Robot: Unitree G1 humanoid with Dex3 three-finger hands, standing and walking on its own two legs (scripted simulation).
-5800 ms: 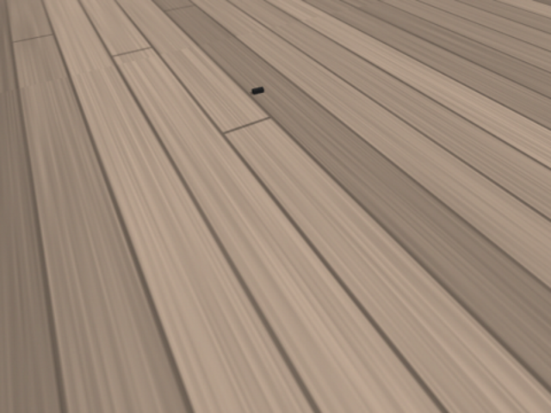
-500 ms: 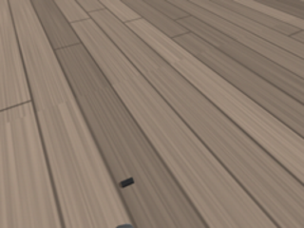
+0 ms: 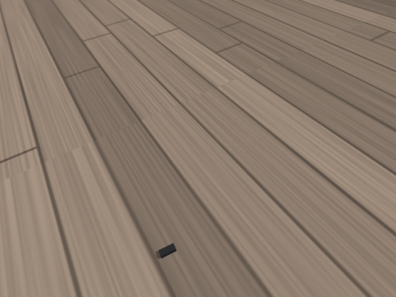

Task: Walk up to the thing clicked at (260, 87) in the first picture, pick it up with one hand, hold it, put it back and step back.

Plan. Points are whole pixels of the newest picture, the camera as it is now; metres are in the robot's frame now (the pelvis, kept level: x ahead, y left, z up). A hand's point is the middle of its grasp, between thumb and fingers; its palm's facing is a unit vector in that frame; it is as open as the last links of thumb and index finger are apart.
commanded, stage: walk up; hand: left
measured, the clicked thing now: (167, 250) +0.45 +0.21 -0.75
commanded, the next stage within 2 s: stand in 1.22 s
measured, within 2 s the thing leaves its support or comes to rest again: neither
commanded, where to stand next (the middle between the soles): +0.08 -0.02 m, yaw +2 degrees
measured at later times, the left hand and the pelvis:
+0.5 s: hand out of the picture +0.13 +0.25 -0.14, palm faces +0.02 -0.95 -0.31, open 7.4 cm; pelvis +0.02 +0.00 +0.02, yaw +2 degrees
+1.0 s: hand out of the picture +0.09 +0.26 -0.14, palm faces +0.08 -0.94 -0.33, open 7.4 cm; pelvis +0.03 +0.00 +0.02, yaw +4 degrees
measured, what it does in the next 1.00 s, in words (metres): stands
